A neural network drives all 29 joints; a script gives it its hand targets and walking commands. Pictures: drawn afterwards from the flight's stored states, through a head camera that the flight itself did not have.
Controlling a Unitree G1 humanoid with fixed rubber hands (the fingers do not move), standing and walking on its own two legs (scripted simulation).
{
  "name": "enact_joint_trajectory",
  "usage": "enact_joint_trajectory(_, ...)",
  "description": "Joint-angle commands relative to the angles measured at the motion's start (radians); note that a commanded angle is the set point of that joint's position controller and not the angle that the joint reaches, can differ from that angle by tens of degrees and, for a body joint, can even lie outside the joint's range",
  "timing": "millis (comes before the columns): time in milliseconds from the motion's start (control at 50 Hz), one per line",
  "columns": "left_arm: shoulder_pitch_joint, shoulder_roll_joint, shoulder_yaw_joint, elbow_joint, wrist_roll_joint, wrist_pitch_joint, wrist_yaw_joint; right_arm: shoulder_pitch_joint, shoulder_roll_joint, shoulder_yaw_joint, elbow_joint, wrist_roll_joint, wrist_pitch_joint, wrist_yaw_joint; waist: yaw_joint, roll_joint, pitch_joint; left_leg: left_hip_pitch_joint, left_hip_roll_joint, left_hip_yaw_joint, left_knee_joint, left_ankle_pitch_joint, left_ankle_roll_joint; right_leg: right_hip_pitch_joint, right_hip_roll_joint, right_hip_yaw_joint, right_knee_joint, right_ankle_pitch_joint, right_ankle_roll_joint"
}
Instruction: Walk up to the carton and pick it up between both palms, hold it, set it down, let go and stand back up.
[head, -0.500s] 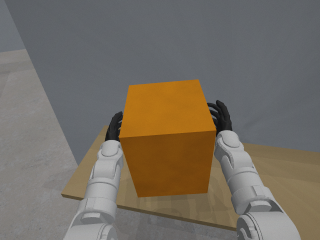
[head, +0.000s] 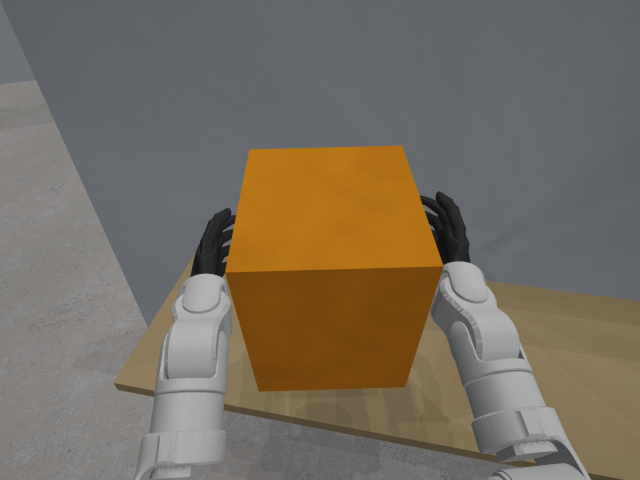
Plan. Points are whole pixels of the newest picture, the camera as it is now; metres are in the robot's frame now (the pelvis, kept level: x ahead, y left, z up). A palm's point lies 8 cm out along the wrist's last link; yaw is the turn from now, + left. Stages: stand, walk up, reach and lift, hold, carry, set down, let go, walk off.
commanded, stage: reach and lift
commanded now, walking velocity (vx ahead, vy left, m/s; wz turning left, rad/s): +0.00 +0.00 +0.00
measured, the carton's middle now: (329, 271) +0.37 -0.01 +0.11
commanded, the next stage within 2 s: hold in 0.60 s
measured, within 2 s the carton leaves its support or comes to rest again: neither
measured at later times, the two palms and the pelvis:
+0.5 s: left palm (195, 267) +0.33 +0.15 +0.17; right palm (446, 243) +0.33 -0.14 +0.18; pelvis -0.02 -0.01 +0.00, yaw +0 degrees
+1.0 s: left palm (199, 260) +0.33 +0.14 +0.18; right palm (453, 237) +0.33 -0.15 +0.19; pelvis -0.03 -0.01 +0.00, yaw +0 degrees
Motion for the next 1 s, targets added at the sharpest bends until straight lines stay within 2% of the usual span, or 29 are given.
enact_joint_trajectory(0,-0.728,-0.572,-0.594,-0.158,-0.148,-0.051,-0.144,-0.665,0.599,0.446,-0.285,0.066,-0.036,0.124,0.002,0.035,-0.376,0.105,-0.025,0.009,-0.033,0.415,-0.065,0.095,0.056,-0.024,0.018,0.363,0.046)
enact_joint_trajectory(20,-0.733,-0.545,-0.571,-0.137,-0.131,-0.042,-0.144,-0.688,0.579,0.449,-0.257,0.062,-0.031,0.127,0.012,0.049,-0.38,0.108,-0.02,0.012,-0.04,0.416,-0.063,0.113,0.051,-0.023,0.018,0.332,0.041)
enact_joint_trajectory(40,-0.797,-0.558,-0.578,-0.197,-0.147,-0.04,-0.144,-0.69,0.581,0.422,-0.234,0.052,-0.03,0.126,-0.001,0.072,-0.397,0.113,-0.021,0.011,-0.044,0.405,-0.069,0.118,0.054,-0.026,0.022,0.324,0.041)
enact_joint_trajectory(80,-0.779,-0.55,-0.563,-0.122,-0.13,-0.022,-0.155,-0.691,0.561,0.397,-0.185,0.035,-0.021,0.126,-0.01,0.084,-0.339,0.115,-0.028,0.016,-0.042,0.373,-0.069,0.089,0.052,-0.033,0.008,0.274,0.032)
enact_joint_trajectory(140,-0.777,-0.517,-0.466,-0.048,-0.103,-0.006,-0.173,-0.711,0.569,0.375,-0.134,0.026,-0.017,0.141,0.03,0.01,-0.301,0.048,-0.03,0.035,-0.076,0.246,-0.038,0.111,0.043,-0.019,-0.002,0.208,0.043)
enact_joint_trajectory(160,-0.83,-0.513,-0.458,-0.022,-0.091,-0.002,-0.177,-0.771,0.581,0.346,-0.125,0.0,-0.025,0.148,0.018,0.04,-0.31,0.038,-0.031,0.035,-0.085,0.211,-0.029,0.107,0.046,-0.021,0.005,0.185,0.043)
enact_joint_trajectory(200,-0.867,-0.535,-0.432,0.001,-0.075,-0.007,-0.182,-0.81,0.61,0.33,-0.082,-0.014,-0.038,0.155,0.031,0.039,-0.319,0.034,-0.033,0.039,-0.082,0.18,-0.029,0.108,0.049,-0.033,0.001,0.133,0.029)
enact_joint_trajectory(260,-0.939,-0.579,-0.511,-0.131,-0.144,-0.027,-0.164,-0.894,0.641,0.372,-0.188,0.032,-0.066,0.15,0.039,0.04,-0.483,0.114,-0.03,0.033,-0.052,0.343,-0.044,0.139,0.056,-0.044,0.036,0.274,0.04)
enact_joint_trajectory(280,-0.901,-0.569,-0.497,-0.113,-0.125,-0.025,-0.158,-0.847,0.633,0.375,-0.182,0.033,-0.061,0.144,0.024,0.043,-0.488,0.142,-0.041,0.042,-0.03,0.384,-0.054,0.125,0.055,-0.032,0.038,0.324,0.044)
enact_joint_trajectory(320,-0.915,-0.565,-0.502,-0.047,-0.118,-0.016,-0.168,-0.83,0.618,0.355,-0.109,0.013,-0.041,0.14,0.018,0.053,-0.369,0.078,-0.045,0.039,-0.05,0.297,-0.052,0.117,0.056,-0.041,0.016,0.241,0.052)
enact_joint_trajectory(380,-0.88,-0.536,-0.42,0.03,-0.065,0.007,-0.19,-0.789,0.601,0.284,-0.008,-0.022,-0.023,0.145,-0.006,0.036,-0.266,0.052,-0.034,0.049,-0.071,0.179,-0.044,0.1,0.046,-0.032,-0.003,0.105,0.035)
enact_joint_trajectory(400,-0.897,-0.536,-0.403,0.0,-0.065,0.011,-0.196,-0.818,0.603,0.282,-0.007,-0.029,-0.024,0.148,0.018,0.025,-0.273,0.033,-0.032,0.049,-0.075,0.173,-0.034,0.118,0.051,-0.04,0.003,0.107,0.035)
enact_joint_trajectory(420,-0.917,-0.546,-0.384,0.041,-0.051,0.008,-0.199,-0.82,0.596,0.271,0.002,-0.034,-0.03,0.153,0.006,0.064,-0.308,0.047,-0.033,0.053,-0.076,0.151,-0.038,0.106,0.043,-0.035,0.01,0.107,0.034)
enact_joint_trajectory(480,-0.979,-0.53,-0.385,0.008,-0.055,0.008,-0.2,-0.877,0.588,0.263,-0.009,-0.018,-0.053,0.154,0.005,0.085,-0.324,0.046,-0.032,0.057,-0.065,0.189,-0.041,0.106,0.05,-0.041,0.018,0.132,0.034)
enact_joint_trajectory(500,-0.967,-0.532,-0.378,0.001,-0.05,0.004,-0.201,-0.911,0.6,0.289,-0.05,0.002,-0.061,0.155,0.028,0.065,-0.351,0.058,-0.035,0.06,-0.057,0.215,-0.038,0.134,0.046,-0.043,0.028,0.174,0.036)
enact_joint_trajectory(540,-0.927,-0.538,-0.403,-0.015,-0.06,0.008,-0.199,-0.873,0.6,0.297,-0.047,-0.005,-0.059,0.15,0.023,0.048,-0.363,0.068,-0.039,0.043,-0.045,0.297,-0.049,0.16,0.049,-0.043,0.036,0.238,0.036)
enact_joint_trajectory(560,-0.936,-0.544,-0.42,-0.022,-0.073,0.012,-0.197,-0.901,0.594,0.316,-0.065,0.015,-0.061,0.15,0.034,0.071,-0.364,0.087,-0.033,0.043,-0.04,0.323,-0.055,0.153,0.045,-0.035,0.032,0.241,0.033)
enact_joint_trajectory(580,-0.942,-0.541,-0.411,-0.041,-0.063,0.011,-0.193,-0.895,0.591,0.316,-0.096,0.015,-0.067,0.149,0.017,0.075,-0.394,0.112,-0.039,0.05,-0.031,0.338,-0.051,0.149,0.052,-0.035,0.034,0.264,0.031)
enact_joint_trajectory(600,-0.955,-0.543,-0.42,-0.067,-0.076,0.007,-0.189,-0.914,0.592,0.301,-0.098,0.007,-0.072,0.149,0.009,0.066,-0.417,0.118,-0.032,0.043,-0.033,0.33,-0.06,0.149,0.056,-0.039,0.037,0.232,0.03)
enact_joint_trajectory(620,-0.958,-0.538,-0.427,-0.017,-0.072,0.01,-0.189,-0.922,0.597,0.303,-0.092,0.013,-0.068,0.147,-0.001,0.053,-0.38,0.114,-0.043,0.045,-0.036,0.283,-0.059,0.121,0.056,-0.045,0.025,0.209,0.037)
enact_joint_trajectory(680,-0.934,-0.533,-0.391,0.04,-0.05,0.018,-0.196,-0.884,0.594,0.282,-0.008,-0.01,-0.045,0.161,0.031,0.039,-0.276,0.033,-0.031,0.055,-0.067,0.161,-0.029,0.102,0.039,-0.04,0.001,0.087,0.032)
enact_joint_trajectory(700,-0.974,-0.529,-0.373,0.029,-0.044,0.016,-0.198,-0.9,0.601,0.27,0.001,-0.02,-0.044,0.165,0.014,0.041,-0.271,0.034,-0.03,0.057,-0.077,0.143,-0.031,0.103,0.037,-0.034,-0.002,0.073,0.03)
enact_joint_trajectory(720,-1.003,-0.535,-0.377,0.012,-0.045,0.023,-0.199,-0.914,0.6,0.269,-0.004,-0.017,-0.049,0.167,0.02,0.036,-0.287,0.045,-0.028,0.058,-0.08,0.131,-0.029,0.101,0.037,-0.051,0.002,0.055,0.03)
enact_joint_trajectory(780,-1.019,-0.528,-0.372,0.01,-0.053,0.015,-0.193,-0.961,0.606,0.277,-0.024,-0.005,-0.063,0.168,0.034,0.02,-0.32,0.049,-0.031,0.06,-0.079,0.152,-0.016,0.114,0.032,-0.042,0.007,0.071,0.029)
enact_joint_trajectory(800,-0.981,-0.535,-0.354,0.044,-0.043,0.017,-0.193,-0.939,0.601,0.272,-0.015,-0.009,-0.062,0.164,0.018,0.027,-0.331,0.042,-0.032,0.062,-0.069,0.172,-0.028,0.129,0.036,-0.032,0.014,0.111,0.034)
enact_joint_trajectory(840,-0.996,-0.526,-0.363,0.028,-0.04,0.024,-0.2,-0.967,0.593,0.284,-0.049,-0.015,-0.067,0.159,0.023,0.043,-0.343,0.043,-0.04,0.07,-0.077,0.186,-0.022,0.139,0.039,-0.036,0.014,0.127,0.036)
enact_joint_trajectory(900,-0.985,-0.521,-0.338,0.041,-0.024,0.032,-0.206,-0.951,0.596,0.27,-0.014,-0.027,-0.061,0.16,0.018,0.029,-0.316,0.04,-0.035,0.072,-0.07,0.147,-0.02,0.126,0.033,-0.045,0.006,0.068,0.028)
enact_joint_trajectory(960,-0.97,-0.503,-0.328,0.034,-0.026,0.026,-0.211,-0.931,0.614,0.286,0.001,-0.016,-0.056,0.159,0.041,-0.023,-0.307,0.014,-0.032,0.07,-0.075,0.154,-0.007,0.147,0.024,-0.031,0.014,0.122,0.044)
enact_joint_trajectory(980,-0.978,-0.498,-0.33,0.007,-0.027,0.026,-0.211,-0.934,0.63,0.293,0.005,-0.006,-0.053,0.16,0.049,-0.001,-0.313,0.03,-0.04,0.072,-0.08,0.15,0.002,0.162,0.025,-0.035,0.015,0.134,0.043)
